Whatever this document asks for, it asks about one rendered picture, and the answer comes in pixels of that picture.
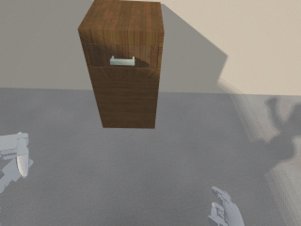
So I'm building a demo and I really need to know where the left robot hand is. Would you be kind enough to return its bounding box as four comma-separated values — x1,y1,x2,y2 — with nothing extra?
0,132,34,194

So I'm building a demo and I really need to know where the right robot hand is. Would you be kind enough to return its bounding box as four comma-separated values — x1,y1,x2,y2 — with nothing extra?
208,186,245,226

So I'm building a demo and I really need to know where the drawer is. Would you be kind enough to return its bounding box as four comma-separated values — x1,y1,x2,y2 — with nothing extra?
87,43,158,69

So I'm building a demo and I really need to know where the cabinet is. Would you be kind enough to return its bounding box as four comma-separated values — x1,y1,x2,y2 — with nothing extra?
78,0,165,129

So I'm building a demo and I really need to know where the handle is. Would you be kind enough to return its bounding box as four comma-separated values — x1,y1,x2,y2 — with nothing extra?
110,56,135,66

